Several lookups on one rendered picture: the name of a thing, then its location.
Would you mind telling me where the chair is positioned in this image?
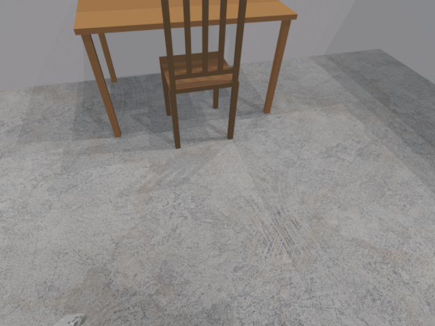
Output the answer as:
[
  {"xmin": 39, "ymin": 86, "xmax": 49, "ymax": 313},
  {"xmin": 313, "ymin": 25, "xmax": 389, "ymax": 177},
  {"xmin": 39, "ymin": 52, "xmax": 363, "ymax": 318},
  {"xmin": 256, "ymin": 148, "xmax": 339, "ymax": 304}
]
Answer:
[{"xmin": 159, "ymin": 0, "xmax": 247, "ymax": 149}]

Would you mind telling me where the table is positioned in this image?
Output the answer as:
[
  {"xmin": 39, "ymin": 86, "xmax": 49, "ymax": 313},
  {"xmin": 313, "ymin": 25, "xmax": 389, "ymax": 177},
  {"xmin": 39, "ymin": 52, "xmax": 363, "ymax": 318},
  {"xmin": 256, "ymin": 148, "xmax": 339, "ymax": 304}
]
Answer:
[{"xmin": 73, "ymin": 0, "xmax": 298, "ymax": 138}]

